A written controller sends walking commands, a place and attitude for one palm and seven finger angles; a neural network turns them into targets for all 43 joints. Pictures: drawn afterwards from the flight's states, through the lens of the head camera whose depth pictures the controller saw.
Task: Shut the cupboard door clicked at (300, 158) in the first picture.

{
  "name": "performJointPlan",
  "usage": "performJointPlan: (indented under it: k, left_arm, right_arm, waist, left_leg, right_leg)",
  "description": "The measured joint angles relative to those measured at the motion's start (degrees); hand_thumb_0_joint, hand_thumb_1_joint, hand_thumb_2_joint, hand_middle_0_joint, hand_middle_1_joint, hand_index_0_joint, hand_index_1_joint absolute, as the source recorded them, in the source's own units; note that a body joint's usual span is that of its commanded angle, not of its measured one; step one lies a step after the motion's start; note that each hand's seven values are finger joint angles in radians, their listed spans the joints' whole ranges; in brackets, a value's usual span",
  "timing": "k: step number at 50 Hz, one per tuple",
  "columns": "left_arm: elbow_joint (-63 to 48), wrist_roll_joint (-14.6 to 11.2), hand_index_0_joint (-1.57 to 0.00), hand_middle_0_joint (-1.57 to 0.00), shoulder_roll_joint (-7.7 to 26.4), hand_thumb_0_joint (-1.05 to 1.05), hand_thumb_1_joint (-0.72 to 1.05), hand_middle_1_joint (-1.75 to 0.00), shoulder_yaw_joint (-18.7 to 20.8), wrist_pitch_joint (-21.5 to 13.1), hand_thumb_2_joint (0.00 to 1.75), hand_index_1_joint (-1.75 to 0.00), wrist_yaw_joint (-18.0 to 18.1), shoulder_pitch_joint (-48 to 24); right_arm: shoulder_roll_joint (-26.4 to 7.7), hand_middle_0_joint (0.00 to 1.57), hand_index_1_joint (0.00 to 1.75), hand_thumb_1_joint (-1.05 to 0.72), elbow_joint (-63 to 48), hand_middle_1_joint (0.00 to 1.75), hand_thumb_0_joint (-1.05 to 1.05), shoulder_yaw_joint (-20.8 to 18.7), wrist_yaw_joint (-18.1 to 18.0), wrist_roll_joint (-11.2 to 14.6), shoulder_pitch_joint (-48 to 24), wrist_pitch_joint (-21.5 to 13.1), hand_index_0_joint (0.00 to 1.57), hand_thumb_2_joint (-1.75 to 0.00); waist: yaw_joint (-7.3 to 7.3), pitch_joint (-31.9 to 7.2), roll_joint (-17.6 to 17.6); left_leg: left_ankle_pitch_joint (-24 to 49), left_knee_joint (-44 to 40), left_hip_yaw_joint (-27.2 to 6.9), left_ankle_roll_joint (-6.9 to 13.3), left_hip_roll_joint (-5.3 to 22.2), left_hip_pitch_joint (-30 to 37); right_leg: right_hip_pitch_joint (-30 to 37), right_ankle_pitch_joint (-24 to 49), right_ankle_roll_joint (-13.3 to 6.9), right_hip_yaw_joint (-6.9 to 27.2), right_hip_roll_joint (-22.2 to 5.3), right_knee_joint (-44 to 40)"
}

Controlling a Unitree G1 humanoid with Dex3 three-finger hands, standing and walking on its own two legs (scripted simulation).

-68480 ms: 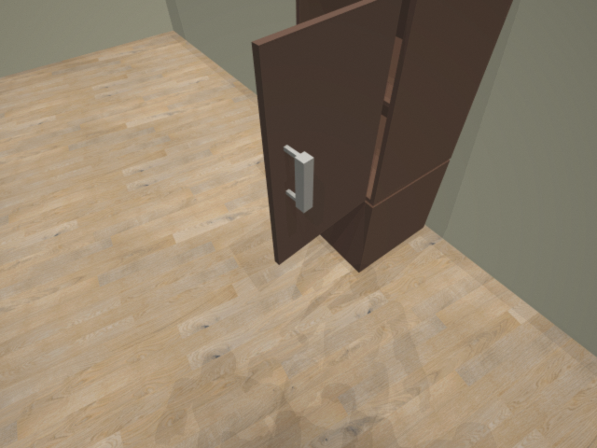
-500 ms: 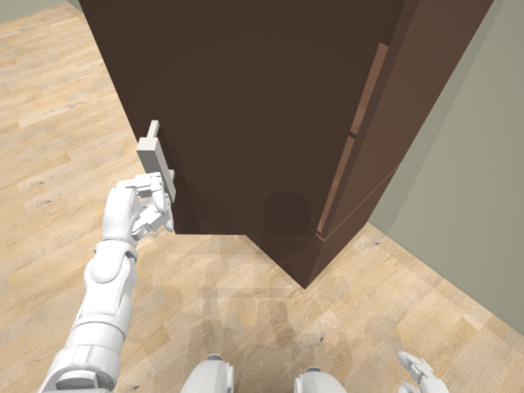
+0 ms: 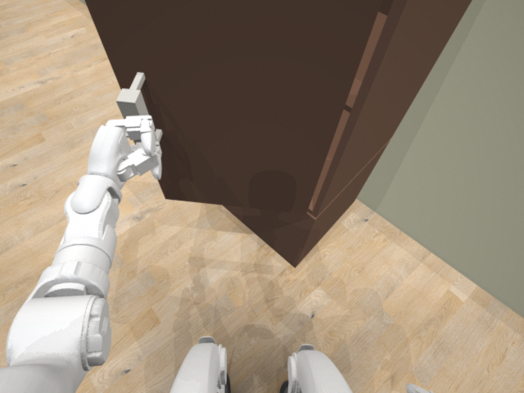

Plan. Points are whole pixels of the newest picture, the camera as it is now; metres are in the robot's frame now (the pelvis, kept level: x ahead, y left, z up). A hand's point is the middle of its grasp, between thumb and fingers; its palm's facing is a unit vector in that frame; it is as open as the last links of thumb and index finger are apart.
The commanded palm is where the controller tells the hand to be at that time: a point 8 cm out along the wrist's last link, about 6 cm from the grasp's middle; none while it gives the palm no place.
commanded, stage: push the door shut along its arc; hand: left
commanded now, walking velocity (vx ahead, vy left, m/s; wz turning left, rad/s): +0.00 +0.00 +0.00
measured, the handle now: (145, 119) +0.53 +0.19 +0.07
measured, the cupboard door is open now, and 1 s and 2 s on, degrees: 37 19 14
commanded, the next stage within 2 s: pull the fist back off the door in 1.26 s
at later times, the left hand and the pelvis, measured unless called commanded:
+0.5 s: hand (168, 127) +0.51 +0.15 +0.07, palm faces -0.23 -0.97 -0.04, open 3.1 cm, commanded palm +0.52 +0.16 +0.07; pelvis -0.01 +0.01 -0.02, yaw -1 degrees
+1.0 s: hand (215, 98) +0.57 +0.08 +0.08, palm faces -0.37 -0.93 -0.02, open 3.1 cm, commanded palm +0.58 +0.12 +0.07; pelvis +0.01 +0.01 -0.03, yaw -3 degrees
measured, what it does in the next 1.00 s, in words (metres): stands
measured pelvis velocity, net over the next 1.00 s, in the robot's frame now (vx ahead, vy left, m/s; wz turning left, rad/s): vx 0.01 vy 0.01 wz -0.06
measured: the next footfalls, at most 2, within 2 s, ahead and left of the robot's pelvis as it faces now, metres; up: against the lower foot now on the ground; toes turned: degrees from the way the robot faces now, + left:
none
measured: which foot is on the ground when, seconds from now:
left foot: down 0.00-1.00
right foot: down 0.00-1.00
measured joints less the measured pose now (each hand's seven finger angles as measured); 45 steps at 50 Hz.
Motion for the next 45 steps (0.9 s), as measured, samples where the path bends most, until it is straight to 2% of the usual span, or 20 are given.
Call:
performJointPlan:
  k: [16, 26, 35, 45]
  left_arm:
    - [7.56, 1.48, -1.34, -1.32, 3.62, 0.01, 0.9, -1.5, -1.54, 1.65, 0.91, -1.5, -1.52, -10.99]
    - [11.13, 3.09, -1.33, -1.31, 6.74, 0.01, 0.9, -1.5, -1.58, 3.82, 0.9, -1.5, -2.27, -18.28]
    - [11.72, 4.53, -1.31, -1.3, 7.1, 0.01, 0.9, -1.5, -2.22, 6.34, 0.9, -1.5, -3.37, -22.65]
    - [13.73, 6.95, -1.3, -1.3, 7.94, 0.01, 0.9, -1.5, 0.91, 8.04, 0.9, -1.5, -4.15, -26.96]
  right_arm:
    - [-0.44, 0.2, 0.3, -0.9, 1.42, 0.3, 0.0, 0.28, 0.69, -0.62, 1.76, -1.4, 0.2, -0.9]
    - [-0.34, 0.2, 0.3, -0.9, 1.07, 0.3, 0.0, 0.95, 1.05, -1.07, 1.78, -2.33, 0.2, -0.9]
    - [0.08, 0.2, 0.3, -0.9, 1.2, 0.3, 0.0, 1.31, 1.54, -1.52, 2.53, -2.11, 0.2, -0.9]
    - [0.26, 0.2, 0.3, -0.9, 0.13, 0.3, 0.0, 1.75, 1.81, -2.07, 3.25, -1.59, 0.2, -0.9]
  waist:
    - [-2.55, -0.16, -0.09]
    - [-4.74, -0.13, -0.06]
    - [-6.0, 0.14, 0.42]
    - [-8.67, 0.12, 1.47]
  left_leg:
    - [0.18, 2.16, -0.48, 0.67, -0.21, -5.48]
    - [-0.37, 4.31, -0.87, 0.91, 0.06, -9.56]
    - [-0.95, 5.25, -0.9, 1.03, 0.29, -11.59]
    - [-2.04, 6.34, -0.16, 0.92, 1.34, -13.11]
  right_leg:
    - [-4.82, 0.41, 0.55, -0.47, -0.19, 1.37]
    - [-8.49, 0.18, 0.74, -0.8, 0.09, 2.81]
    - [-10.41, -0.15, 0.86, -0.77, 0.33, 3.39]
    - [-12.52, -0.69, 0.73, 0.11, 1.26, 4.47]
